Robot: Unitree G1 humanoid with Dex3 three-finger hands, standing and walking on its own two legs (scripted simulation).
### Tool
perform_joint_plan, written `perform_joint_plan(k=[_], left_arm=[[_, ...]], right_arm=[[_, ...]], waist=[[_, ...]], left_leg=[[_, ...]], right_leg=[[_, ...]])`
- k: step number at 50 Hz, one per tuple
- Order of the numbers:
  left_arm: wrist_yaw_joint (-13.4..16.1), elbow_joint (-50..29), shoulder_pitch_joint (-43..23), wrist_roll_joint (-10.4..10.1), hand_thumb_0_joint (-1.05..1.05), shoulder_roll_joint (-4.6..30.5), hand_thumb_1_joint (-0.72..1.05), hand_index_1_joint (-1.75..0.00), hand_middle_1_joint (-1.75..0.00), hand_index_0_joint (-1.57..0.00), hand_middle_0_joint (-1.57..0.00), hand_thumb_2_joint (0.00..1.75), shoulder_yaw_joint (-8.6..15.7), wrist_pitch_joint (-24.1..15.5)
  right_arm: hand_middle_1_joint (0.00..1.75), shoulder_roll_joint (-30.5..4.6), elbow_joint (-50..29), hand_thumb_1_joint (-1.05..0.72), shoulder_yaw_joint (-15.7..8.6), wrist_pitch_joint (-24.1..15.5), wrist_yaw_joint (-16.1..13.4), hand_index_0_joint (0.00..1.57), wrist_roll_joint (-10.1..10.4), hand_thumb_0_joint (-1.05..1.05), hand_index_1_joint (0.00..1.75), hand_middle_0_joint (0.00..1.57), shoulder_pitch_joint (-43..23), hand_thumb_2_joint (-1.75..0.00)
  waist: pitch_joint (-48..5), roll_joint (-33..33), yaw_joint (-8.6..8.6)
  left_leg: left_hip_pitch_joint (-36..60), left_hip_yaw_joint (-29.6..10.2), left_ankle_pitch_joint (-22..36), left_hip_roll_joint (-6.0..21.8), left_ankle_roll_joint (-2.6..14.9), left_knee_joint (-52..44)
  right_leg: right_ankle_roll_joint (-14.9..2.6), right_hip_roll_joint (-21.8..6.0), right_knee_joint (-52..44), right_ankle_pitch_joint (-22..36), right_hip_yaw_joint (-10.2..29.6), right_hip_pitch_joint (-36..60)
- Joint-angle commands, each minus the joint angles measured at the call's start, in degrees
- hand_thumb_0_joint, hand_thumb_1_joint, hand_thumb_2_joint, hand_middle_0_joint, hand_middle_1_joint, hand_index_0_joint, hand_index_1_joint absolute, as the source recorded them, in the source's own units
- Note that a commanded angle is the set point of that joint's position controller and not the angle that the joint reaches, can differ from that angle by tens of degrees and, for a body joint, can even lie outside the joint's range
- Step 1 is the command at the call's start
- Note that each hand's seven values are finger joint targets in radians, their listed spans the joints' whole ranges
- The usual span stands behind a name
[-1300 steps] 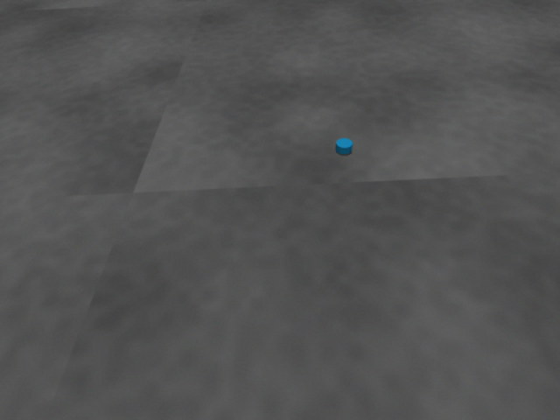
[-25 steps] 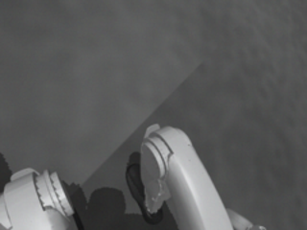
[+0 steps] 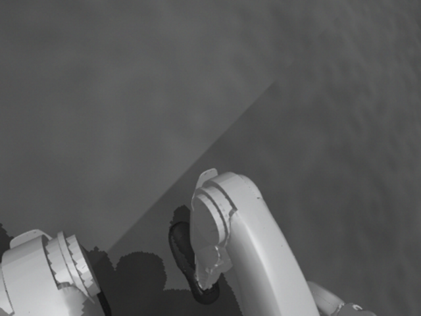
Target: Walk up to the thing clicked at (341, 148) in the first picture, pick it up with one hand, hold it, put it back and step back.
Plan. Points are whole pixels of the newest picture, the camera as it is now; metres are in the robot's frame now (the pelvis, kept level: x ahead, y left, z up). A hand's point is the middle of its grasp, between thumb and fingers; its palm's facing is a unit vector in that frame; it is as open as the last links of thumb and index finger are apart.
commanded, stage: open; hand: left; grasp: from above
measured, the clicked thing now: out of the picture +0.43 +0.33 -0.27
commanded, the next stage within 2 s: withdraw in 0.66 s
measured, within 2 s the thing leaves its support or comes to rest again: rests again in 0.96 s
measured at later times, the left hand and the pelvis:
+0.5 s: hand out of the picture +0.41 +0.33 -0.26, palm faces -0.41 -0.19 -0.89, open 13.7 cm; pelvis +0.00 +0.00 +0.00, yaw +0 degrees
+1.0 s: hand out of the picture +0.43 +0.34 -0.23, palm faces -0.33 -0.17 -0.93, open 13.9 cm; pelvis +0.00 +0.00 +0.00, yaw +0 degrees
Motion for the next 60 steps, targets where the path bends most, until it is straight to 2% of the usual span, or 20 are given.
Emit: perform_joint_plan(k=[1,5,10,13,18,27,36,41,44,45,47,49,51,53,55,56,57,58,59,60], left_arm=[[2.2,-5.7,-13.0,0.4,0.00,12.7,-0.47,-1.01,-1.02,-0.11,-0.09,0.95,-0.3,-0.6],[2.2,-5.3,-12.0,-0.1,0.00,9.8,-0.49,-1.04,-1.05,-0.08,-0.08,1.01,-1.8,-0.6],[2.7,-6.1,-12.6,-0.2,0.00,11.4,-0.50,-1.04,-1.05,-0.07,-0.07,1.00,-0.8,-0.3],[2.1,-4.7,-12.1,-0.4,0.00,10.5,-0.48,-1.04,-1.07,-0.08,-0.06,0.96,-1.9,0.0],[2.2,-6.7,-12.7,-0.6,0.00,13.4,-0.49,-1.03,-1.04,-0.08,-0.07,0.98,0.5,0.2],[1.8,-6.1,-11.9,-0.8,0.00,13.9,-0.46,-1.04,-1.06,-0.08,-0.07,0.95,0.5,0.3],[0.2,-5.1,-11.8,-1.7,0.00,11.9,-0.44,-1.05,-1.07,-0.09,-0.07,0.95,-1.3,-0.5],[0.9,-8.0,-12.4,-0.7,0.00,14.2,-0.48,-0.98,-1.00,-0.08,-0.07,0.97,-0.5,-0.8],[1.2,-13.7,-13.7,0.1,0.00,17.6,-0.48,-0.98,-0.99,-0.08,-0.07,0.97,1.9,-0.7],[1.2,-17.7,-13.0,0.2,0.00,18.5,-0.49,-0.98,-0.99,-0.08,-0.07,0.97,3.5,-0.6],[0.3,-19.1,-11.4,0.4,0.00,17.2,-0.50,-0.97,-0.98,-0.08,-0.07,0.98,4.1,0.3],[-0.8,-21.7,-9.2,-0.3,0.00,15.9,-0.51,-0.97,-0.97,-0.07,-0.07,0.98,5.5,1.4],[-2.3,-28.0,-7.0,-1.8,0.00,13.9,-0.51,-0.97,-0.96,-0.07,-0.07,0.98,6.1,2.7],[-5.4,-33.3,-5.7,-4.4,0.00,4.9,-0.52,-0.97,-0.97,-0.06,-0.07,1.00,0.6,4.0],[-9.0,-35.8,-5.3,-6.0,0.00,-0.8,-0.53,-0.98,-0.97,-0.06,-0.07,1.00,-3.8,6.0],[-11.0,-34.2,-3.7,-6.7,0.00,-0.4,-0.52,-0.98,-0.97,-0.06,-0.07,1.00,-3.8,7.0],[-12.9,-32.9,-1.7,-6.8,0.00,1.0,-0.52,-0.98,-0.98,-0.06,-0.07,1.01,-2.6,8.1],[-15.3,-34.1,-2.6,-7.6,0.00,-2.7,-0.51,-0.99,-0.98,-0.07,-0.07,1.00,-5.4,8.6],[-16.9,-32.3,-1.9,-8.3,0.00,-2.9,-0.51,-0.99,-0.98,-0.07,-0.07,1.00,-5.1,9.1],[-18.7,-33.5,-3.5,-9.4,0.00,-7.6,-0.50,-0.99,-0.98,-0.07,-0.08,1.00,-8.4,9.2]], right_arm=[[0.30,-18.6,0.3,-0.89,-5.3,0.1,-0.8,0.20,0.7,0.00,0.30,0.20,9.0,-0.90],[0.30,-18.4,0.8,-0.89,-5.2,-0.3,-0.4,0.20,0.2,0.00,0.30,0.20,8.7,-0.90],[0.30,-19.3,1.0,-0.89,-5.6,-0.6,-0.1,0.20,0.5,0.00,0.30,0.20,10.0,-0.90],[0.30,-19.0,0.5,-0.89,-5.1,-1.0,0.2,0.20,0.5,0.00,0.30,0.20,9.4,-0.90],[0.30,-19.5,0.5,-0.89,-5.4,-1.1,0.1,0.20,0.7,0.00,0.30,0.20,10.6,-0.90],[0.30,-19.5,0.2,-0.89,-5.3,-0.8,-0.1,0.20,0.7,0.00,0.30,0.20,10.1,-0.90],[0.30,-19.3,-0.5,-0.89,-4.6,-1.1,-0.2,0.20,1.0,0.00,0.30,0.20,10.1,-0.90],[0.30,-19.3,-0.4,-0.90,-4.7,-0.9,-0.6,0.20,1.2,0.00,0.30,0.20,10.0,-0.90],[0.30,-19.5,-0.5,-0.90,-5.8,-0.4,-0.9,0.20,1.4,0.00,0.30,0.20,10.3,-0.90],[0.30,-19.6,-0.1,-0.90,-6.7,-0.2,-0.9,0.20,1.4,0.00,0.30,0.20,10.4,-0.90],[0.30,-19.0,-0.2,-0.90,-7.9,-0.3,-0.5,0.20,1.8,0.00,0.30,0.20,10.5,-0.90],[0.30,-17.7,0.2,-0.90,-9.3,0.0,0.0,0.20,2.6,0.00,0.30,0.20,10.8,-0.90],[0.30,-17.3,0.8,-0.90,-12.0,0.8,0.4,0.20,3.4,0.00,0.30,0.20,12.2,-0.90],[0.30,-16.1,-0.2,-0.90,-13.9,1.5,0.5,0.20,5.3,0.00,0.30,0.20,10.9,-0.90],[0.30,-15.0,0.1,-0.90,-15.0,3.2,0.3,0.20,7.3,0.00,0.30,0.20,11.5,-0.90],[0.30,-15.3,-0.1,-0.90,-15.9,4.1,0.1,0.20,8.3,0.00,0.30,0.20,11.8,-0.90],[0.30,-15.8,0.5,-0.90,-17.1,5.3,-0.4,0.20,8.7,0.00,0.30,0.20,14.1,-0.90],[0.30,-15.4,-0.1,-0.90,-17.6,6.3,-0.7,0.20,9.2,0.00,0.30,0.20,15.1,-0.90],[0.30,-15.4,1.1,-0.90,-18.2,7.3,-1.2,0.20,9.5,0.00,0.30,0.20,16.6,-0.90],[0.30,-14.7,-0.2,-0.90,-18.1,8.1,-1.5,0.20,9.8,0.00,0.30,0.20,16.7,-0.90]], waist=[[-35.7,30.5,-2.68],[-34.1,29.9,-3.28],[-35.8,30.5,-3.02],[-33.9,29.4,-3.44],[-37.0,31.1,-2.53],[-35.7,30.2,-2.57],[-33.8,28.3,-3.56],[-35.7,31.7,-2.11],[-39.4,34.8,-0.88],[-42.7,38.1,0.65],[-43.6,40.6,0.71],[-44.3,42.3,2.41],[-49.5,45.1,4.92],[-51.2,45.3,6.15],[-51.7,42.0,6.74],[-49.9,38.2,7.25],[-48.9,34.4,6.86],[-48.5,30.5,5.96],[-46.7,27.2,5.43],[-45.8,23.1,4.24]], left_leg=[[26.9,3.0,11.7,0.9,-1.63,-16.5],[27.0,3.3,11.8,0.9,-1.66,-15.8],[28.4,2.7,13.3,1.0,-1.91,-17.1],[26.4,3.2,11.6,0.8,-1.52,-16.0],[28.5,3.2,14.0,0.9,-1.76,-16.6],[26.3,3.8,12.3,0.9,-1.50,-16.6],[26.7,2.5,11.4,1.0,-1.52,-16.4],[28.2,3.0,12.7,1.0,-1.90,-16.7],[30.1,3.6,13.0,1.0,-2.07,-17.3],[33.5,3.4,15.3,1.1,-2.66,-18.0],[35.7,3.3,16.2,1.2,-3.28,-18.5],[35.8,3.9,16.8,0.8,-3.51,-19.1],[38.7,4.9,18.7,0.7,-3.79,-20.6],[39.1,5.8,18.2,0.5,-3.51,-22.5],[35.8,7.0,17.1,-0.1,-2.57,-23.9],[32.6,7.6,15.3,-0.1,-1.90,-24.1],[30.8,8.0,14.6,-0.3,-1.28,-24.4],[29.8,8.0,13.9,-0.4,-0.84,-24.9],[28.4,7.9,12.7,-0.5,-0.52,-25.3],[27.5,7.5,11.4,-0.8,-0.15,-25.7]], right_leg=[[-2.64,3.0,-9.8,13.3,-3.8,19.5],[-2.41,3.1,-10.0,13.4,-4.1,18.5],[-2.53,3.2,-10.5,14.3,-4.1,19.1],[-2.26,3.0,-10.5,13.3,-3.9,19.1],[-2.47,3.2,-10.4,14.7,-3.8,20.6],[-2.53,3.6,-11.5,13.6,-3.2,21.8],[-2.24,3.0,-10.5,13.0,-4.3,19.4],[-2.54,3.1,-10.2,13.7,-3.7,20.4],[-2.80,3.0,-10.3,13.8,-3.4,20.8],[-3.06,2.9,-9.7,15.1,-3.5,20.6],[-3.20,2.4,-8.1,15.5,-3.5,18.4],[-3.34,2.0,-7.6,15.6,-3.2,16.4],[-3.67,1.9,-8.6,16.0,-2.3,16.1],[-4.05,2.0,-10.8,15.0,-1.4,14.7],[-4.08,2.1,-13.4,15.1,-0.2,15.1],[-3.97,2.1,-14.3,13.8,0.5,14.3],[-3.88,2.2,-15.7,13.4,1.4,15.3],[-3.72,2.2,-17.0,13.1,1.9,16.2],[-3.68,2.0,-17.9,12.2,2.2,16.8],[-3.59,2.0,-18.9,11.2,2.3,17.4]])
